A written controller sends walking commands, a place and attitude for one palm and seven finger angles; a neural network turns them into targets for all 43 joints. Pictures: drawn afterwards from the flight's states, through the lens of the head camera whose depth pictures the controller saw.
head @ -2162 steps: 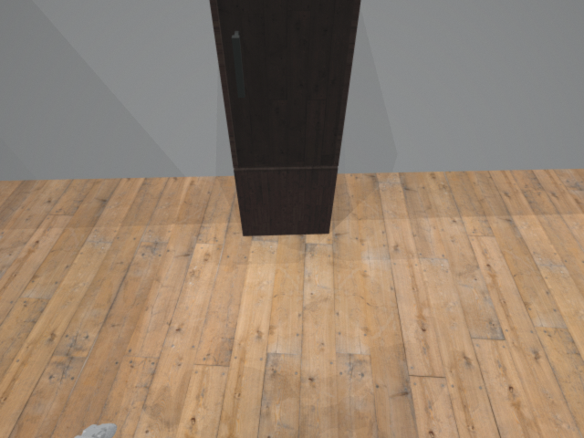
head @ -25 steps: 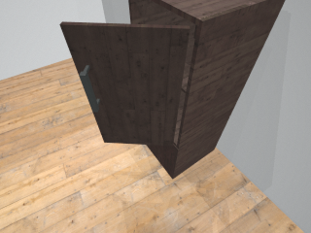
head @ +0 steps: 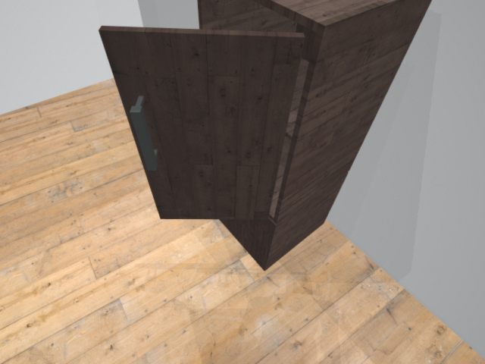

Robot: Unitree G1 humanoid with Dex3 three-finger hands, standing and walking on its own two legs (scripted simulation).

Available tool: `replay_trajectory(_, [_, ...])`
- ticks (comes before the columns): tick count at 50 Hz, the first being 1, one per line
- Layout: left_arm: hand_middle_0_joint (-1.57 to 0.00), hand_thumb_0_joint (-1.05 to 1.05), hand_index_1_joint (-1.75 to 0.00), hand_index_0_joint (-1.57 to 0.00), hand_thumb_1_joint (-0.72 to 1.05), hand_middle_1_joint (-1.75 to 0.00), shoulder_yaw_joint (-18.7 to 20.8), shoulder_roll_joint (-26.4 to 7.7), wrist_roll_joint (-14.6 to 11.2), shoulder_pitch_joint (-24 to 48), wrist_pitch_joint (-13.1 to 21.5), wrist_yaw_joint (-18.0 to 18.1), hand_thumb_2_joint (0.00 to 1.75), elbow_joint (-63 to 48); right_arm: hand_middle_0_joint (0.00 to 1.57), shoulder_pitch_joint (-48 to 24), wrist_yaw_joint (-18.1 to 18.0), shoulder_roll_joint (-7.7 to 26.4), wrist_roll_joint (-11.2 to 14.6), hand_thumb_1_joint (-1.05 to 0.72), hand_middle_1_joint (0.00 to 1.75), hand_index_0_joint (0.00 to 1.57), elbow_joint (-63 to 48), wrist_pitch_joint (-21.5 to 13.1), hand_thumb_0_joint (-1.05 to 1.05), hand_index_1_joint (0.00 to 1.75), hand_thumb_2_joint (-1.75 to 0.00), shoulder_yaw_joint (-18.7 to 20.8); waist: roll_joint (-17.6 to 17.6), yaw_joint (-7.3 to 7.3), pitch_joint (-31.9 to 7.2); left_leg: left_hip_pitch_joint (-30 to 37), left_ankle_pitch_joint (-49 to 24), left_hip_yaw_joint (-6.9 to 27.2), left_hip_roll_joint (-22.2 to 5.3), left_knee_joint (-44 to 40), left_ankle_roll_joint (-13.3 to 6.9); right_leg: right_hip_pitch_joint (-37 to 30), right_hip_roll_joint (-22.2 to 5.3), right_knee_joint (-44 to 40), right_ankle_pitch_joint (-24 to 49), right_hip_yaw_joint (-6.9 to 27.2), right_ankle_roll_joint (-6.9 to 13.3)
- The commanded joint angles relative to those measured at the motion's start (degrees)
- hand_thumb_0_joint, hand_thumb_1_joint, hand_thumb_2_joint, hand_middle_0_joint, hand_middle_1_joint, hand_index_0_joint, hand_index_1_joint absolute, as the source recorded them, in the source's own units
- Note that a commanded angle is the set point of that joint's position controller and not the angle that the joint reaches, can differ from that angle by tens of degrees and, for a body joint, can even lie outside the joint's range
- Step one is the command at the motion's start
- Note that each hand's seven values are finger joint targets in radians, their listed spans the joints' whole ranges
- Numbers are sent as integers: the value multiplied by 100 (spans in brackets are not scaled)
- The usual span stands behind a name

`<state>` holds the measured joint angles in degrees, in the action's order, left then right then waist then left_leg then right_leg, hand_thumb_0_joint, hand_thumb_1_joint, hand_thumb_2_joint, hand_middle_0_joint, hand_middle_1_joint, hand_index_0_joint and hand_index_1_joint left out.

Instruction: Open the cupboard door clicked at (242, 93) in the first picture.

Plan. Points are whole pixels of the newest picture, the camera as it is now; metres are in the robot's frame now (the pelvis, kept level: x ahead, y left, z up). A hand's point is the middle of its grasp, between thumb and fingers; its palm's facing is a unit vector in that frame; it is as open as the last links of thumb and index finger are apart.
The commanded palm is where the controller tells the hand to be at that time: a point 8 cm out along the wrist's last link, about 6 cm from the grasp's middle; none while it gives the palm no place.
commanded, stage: come to a stop and stand still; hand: left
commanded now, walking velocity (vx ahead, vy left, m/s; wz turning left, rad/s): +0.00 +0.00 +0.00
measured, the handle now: (146, 135) +0.55 +0.23 +0.04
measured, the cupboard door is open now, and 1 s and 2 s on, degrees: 52 52 52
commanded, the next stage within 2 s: look again from close up in 0.68 s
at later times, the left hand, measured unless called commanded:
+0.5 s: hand out of the picture +0.04 +0.15 -0.17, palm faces +0.01 -0.97 -0.23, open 7.3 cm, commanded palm none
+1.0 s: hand out of the picture +0.01 +0.15 -0.18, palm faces +0.02 -0.98 -0.20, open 7.3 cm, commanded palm none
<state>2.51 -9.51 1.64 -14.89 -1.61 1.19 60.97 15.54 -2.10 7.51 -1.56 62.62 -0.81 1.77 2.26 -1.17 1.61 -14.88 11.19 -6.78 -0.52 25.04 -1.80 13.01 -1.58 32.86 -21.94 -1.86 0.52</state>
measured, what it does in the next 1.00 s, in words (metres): steps on the spot: right foot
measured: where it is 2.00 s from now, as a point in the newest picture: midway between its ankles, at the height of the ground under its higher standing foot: outside the picture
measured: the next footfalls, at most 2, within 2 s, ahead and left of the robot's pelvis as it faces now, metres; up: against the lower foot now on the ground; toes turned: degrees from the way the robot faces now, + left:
right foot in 0.02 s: +0.01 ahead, -0.12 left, +0.00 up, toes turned -2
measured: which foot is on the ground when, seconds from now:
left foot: down 0.00-1.00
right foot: up 0.00-0.00, down 0.02-1.00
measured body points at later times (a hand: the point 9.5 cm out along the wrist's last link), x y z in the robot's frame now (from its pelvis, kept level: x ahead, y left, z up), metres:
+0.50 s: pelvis +0.02 -0.03 +0.00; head +0.02 -0.04 +0.44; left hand +0.04 +0.20 -0.15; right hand +0.02 -0.25 -0.17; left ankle +0.02 +0.10 -0.74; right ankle -0.03 -0.12 -0.74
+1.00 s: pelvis +0.02 -0.03 +0.00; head +0.03 -0.02 +0.45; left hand +0.01 +0.20 -0.16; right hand +0.05 -0.25 -0.16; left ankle +0.02 +0.10 -0.74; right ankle -0.03 -0.12 -0.74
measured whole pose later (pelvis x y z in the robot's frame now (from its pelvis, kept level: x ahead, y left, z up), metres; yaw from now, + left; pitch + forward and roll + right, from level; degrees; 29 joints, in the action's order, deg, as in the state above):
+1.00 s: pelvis +0.02 -0.03 +0.00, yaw -1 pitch -1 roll +0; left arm -0.4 -10.0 1.0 -18.2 1.2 2.0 63.1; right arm 12.7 -1.6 9.4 -0.4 64.0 -0.9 -0.4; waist 1.2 0.8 0.7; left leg -11.4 14.0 -5.2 -2.7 26.3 0.9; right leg 6.1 1.1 25.5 -18.7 -2.2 2.1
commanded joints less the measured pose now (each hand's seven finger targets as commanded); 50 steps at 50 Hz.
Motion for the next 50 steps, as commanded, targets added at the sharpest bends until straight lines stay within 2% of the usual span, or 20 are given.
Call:
replay_trajectory(1, [-20,0,-30,-20,90,-30,-112,-458,33,-935,154,239,90,76,20,-186,-4,1038,151,-90,30,20,-464,-57,0,30,-90,124,-523,282,98,274,-810,543,-880,582,38,160,-431,-1521,1592,569,104])
replay_trajectory(2, [-20,0,-30,-20,90,-30,-145,-758,-21,-380,193,177,90,-264,20,0,102,656,75,-90,30,20,-623,40,0,30,-90,71,-332,-30,60,-102,1093,345,-436,667,169,533,-640,-1677,-616,769,326])
replay_trajectory(3, [-20,0,-30,-20,90,-30,-87,-810,-16,-299,285,146,90,-348,20,144,164,608,-19,-90,30,20,-585,110,0,30,-90,33,206,-45,-191,-165,931,185,-265,1056,192,380,-705,-1702,-665,953,509])
replay_trajectory(4, [-20,0,-30,-20,90,-30,-111,-678,-46,-233,348,153,90,-366,20,252,173,561,-27,-90,30,20,-582,87,0,30,-90,23,184,-139,-42,-182,652,317,-275,1087,143,487,-751,-1653,-197,1006,602])
replay_trajectory(5, [-20,0,-30,-20,90,-30,-127,-613,-57,-192,382,156,90,-378,20,418,167,522,-9,-90,30,20,-553,47,0,30,-90,-14,-77,-220,-72,14,385,395,-312,880,107,526,-702,-1452,268,883,602])
replay_trajectory(7, [-20,0,-30,-20,90,-30,-136,-542,-61,-238,387,142,90,-351,20,623,134,551,12,-90,30,20,-478,-33,0,30,-90,-53,-258,-166,-53,114,-135,537,-476,515,45,392,-428,-1044,744,579,459])
replay_trajectory(8, [-20,0,-30,-20,90,-30,-148,-472,-57,-392,398,145,90,-285,20,573,120,537,13,-90,30,20,-437,-66,0,30,-90,-70,-544,-65,-44,146,-492,602,-545,428,0,273,-346,-878,1115,490,392])
replay_trajectory(9, [-20,0,-30,-20,90,-30,-147,-509,-66,-450,377,131,90,-265,20,581,94,609,23,-90,30,20,-437,-73,0,30,-90,-81,-591,-36,-6,99,-589,665,-604,392,-36,199,-279,-753,1220,446,357])
replay_trajectory(12, [-20,0,-30,-20,90,-30,-158,-503,-78,-530,349,119,90,-236,20,515,56,640,39,-90,30,20,-430,-60,0,30,-90,-99,-5,18,183,-65,-319,577,-561,353,-5,162,-320,-866,1257,514,322])
replay_trajectory(14, [-20,0,-30,-20,90,-30,-177,-512,-84,-525,369,127,90,-221,20,485,62,587,37,-90,30,20,-383,-61,0,30,-90,-136,8,19,299,11,-339,549,-519,275,27,211,-358,-933,1405,561,302])
replay_trajectory(17, [-20,0,-30,-20,90,-30,-177,-560,-91,-547,368,136,90,-208,20,446,60,593,49,-90,30,20,-302,-63,0,30,-90,-141,53,34,240,128,-381,524,-527,218,42,145,-374,-969,1540,576,271])
replay_trajectory(19, [-20,0,-30,-20,90,-30,-183,-573,-88,-605,386,147,90,-184,20,413,52,590,58,-90,30,20,-233,-84,0,30,-90,-149,-66,59,127,251,-662,532,-542,196,43,-2,-390,-914,2042,561,236])
replay_trajectory(22, [-20,0,-30,-20,90,-30,-183,-613,-90,-626,379,147,90,-154,20,319,51,609,65,-90,30,20,-191,-65,0,30,-90,-153,101,76,186,255,-499,483,-528,147,69,-18,-437,-1013,2059,584,218])
replay_trajectory(26, [-20,0,-30,-20,90,-30,-166,-676,-87,-720,394,151,90,-112,20,227,37,625,76,-90,30,20,-153,-66,0,30,-90,-150,66,94,-9,359,-655,420,-514,210,92,-266,-492,-997,2840,621,158])
replay_trajectory(30, [-20,0,-30,-20,90,-30,-164,-699,-82,-698,371,144,90,-101,20,154,26,658,84,-90,30,20,-113,-68,0,30,-90,-151,-212,103,37,454,-798,459,-560,105,75,-243,-439,-996,2675,580,166])
replay_trajectory(33, [-20,0,-30,-20,90,-30,-173,-666,-68,-726,363,136,90,-46,20,70,16,661,91,-90,30,20,-108,-63,0,30,-90,-146,-98,110,146,479,-748,474,-588,64,66,-169,-420,-1092,2539,580,154])
replay_trajectory(35, [-20,0,-30,-20,90,-30,-177,-696,-74,-724,359,129,90,-31,20,56,16,706,88,-90,30,20,-96,-65,0,30,-90,-148,-208,114,60,516,-810,473,-586,65,71,-220,-436,-1082,2596,584,150])
replay_trajectory(38, [-20,0,-30,-20,90,-30,-178,-698,-68,-750,366,130,90,-3,20,-12,9,702,101,-90,30,20,-76,-68,0,30,-90,-137,-72,131,69,550,-810,472,-596,43,62,-258,-441,-1131,2708,584,125])
replay_trajectory(40, [-20,0,-30,-20,90,-30,-176,-705,-73,-725,360,126,90,9,20,-13,7,749,94,-90,30,20,-69,-74,0,30,-90,-130,-171,120,-11,606,-902,493,-605,17,61,-277,-449,-1096,2709,573,143])
replay_trajectory(50, [-20,0,-30,-20,90,-30,-185,-737,-74,-597,337,98,90,51,20,-76,19,852,88,-90,30,20,-14,-89,0,30,-90,-123,-212,150,160,578,-744,634,-645,-249,4,-151,-426,-1234,1896,525,163])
